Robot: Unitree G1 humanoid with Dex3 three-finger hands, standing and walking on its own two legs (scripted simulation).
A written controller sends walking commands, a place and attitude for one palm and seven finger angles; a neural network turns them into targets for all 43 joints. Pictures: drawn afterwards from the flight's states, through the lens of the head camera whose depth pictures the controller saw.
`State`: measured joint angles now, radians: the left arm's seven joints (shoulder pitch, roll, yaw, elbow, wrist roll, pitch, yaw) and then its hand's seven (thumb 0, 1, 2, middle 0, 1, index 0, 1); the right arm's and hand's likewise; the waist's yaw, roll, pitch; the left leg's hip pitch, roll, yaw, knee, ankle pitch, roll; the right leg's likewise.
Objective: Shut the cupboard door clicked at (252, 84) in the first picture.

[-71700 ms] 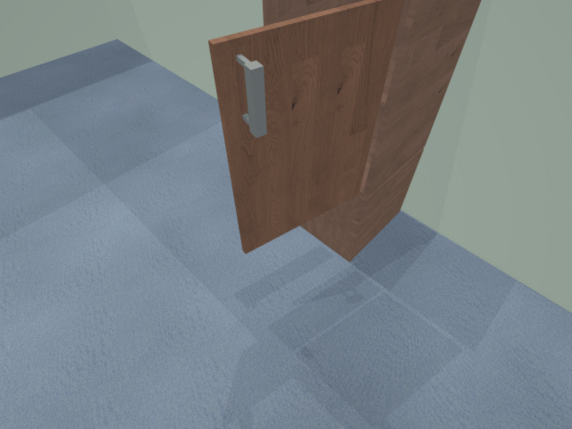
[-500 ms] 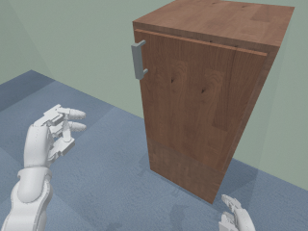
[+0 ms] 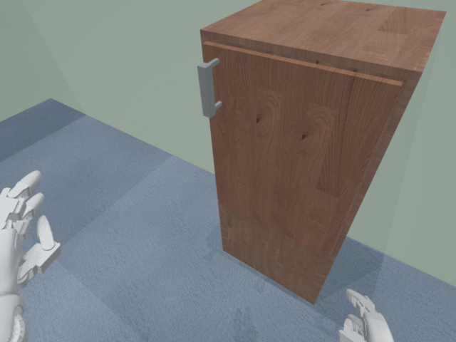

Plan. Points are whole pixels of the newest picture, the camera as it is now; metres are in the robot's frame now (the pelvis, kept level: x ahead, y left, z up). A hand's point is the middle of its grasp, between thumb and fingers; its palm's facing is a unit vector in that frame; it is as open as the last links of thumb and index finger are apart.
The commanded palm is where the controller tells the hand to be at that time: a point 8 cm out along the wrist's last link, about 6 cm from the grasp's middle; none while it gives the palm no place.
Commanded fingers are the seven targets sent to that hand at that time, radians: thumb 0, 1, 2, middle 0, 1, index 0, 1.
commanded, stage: draw the hand back to the body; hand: left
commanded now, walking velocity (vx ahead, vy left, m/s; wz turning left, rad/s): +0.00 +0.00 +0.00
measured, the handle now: (212, 87) +0.65 +0.12 +0.15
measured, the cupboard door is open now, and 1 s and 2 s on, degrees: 0 0 0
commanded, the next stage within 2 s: step back with the hand held close in 0.12 s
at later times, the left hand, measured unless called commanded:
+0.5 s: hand (68, 242) +0.20 +0.25 +0.15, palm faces +0.34 -0.80 -0.49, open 7.4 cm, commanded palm +0.15 +0.30 +0.17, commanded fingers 0.00 0.90 0.90 -0.20 -0.30 -0.20 -0.30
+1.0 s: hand out of the picture +0.09 +0.30 +0.15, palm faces +0.46 -0.75 -0.47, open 7.4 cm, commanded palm +0.02 +0.33 +0.17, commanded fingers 0.00 0.90 0.90 -0.20 -0.30 -0.20 -0.30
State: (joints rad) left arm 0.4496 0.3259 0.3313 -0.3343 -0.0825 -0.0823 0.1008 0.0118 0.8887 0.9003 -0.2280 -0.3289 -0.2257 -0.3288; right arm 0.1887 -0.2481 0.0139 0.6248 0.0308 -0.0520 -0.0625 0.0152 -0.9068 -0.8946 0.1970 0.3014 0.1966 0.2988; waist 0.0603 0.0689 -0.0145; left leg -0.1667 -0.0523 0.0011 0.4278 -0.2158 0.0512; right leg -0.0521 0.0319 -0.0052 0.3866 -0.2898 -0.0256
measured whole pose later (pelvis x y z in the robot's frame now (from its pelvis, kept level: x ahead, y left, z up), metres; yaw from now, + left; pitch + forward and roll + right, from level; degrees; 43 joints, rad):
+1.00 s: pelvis -0.10 +0.03 -0.02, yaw +2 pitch -1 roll -2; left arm 0.50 0.40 0.43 -0.46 -0.03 -0.20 0.13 0.01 0.88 0.90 -0.21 -0.30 -0.21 -0.30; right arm 0.26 -0.23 0.00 0.56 0.03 -0.01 -0.07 0.01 -0.90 -0.89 0.20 0.30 0.20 0.30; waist 0.00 0.04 0.01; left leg -0.46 -0.04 0.05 0.59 -0.19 0.08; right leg -0.32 0.04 0.02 0.60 -0.28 0.00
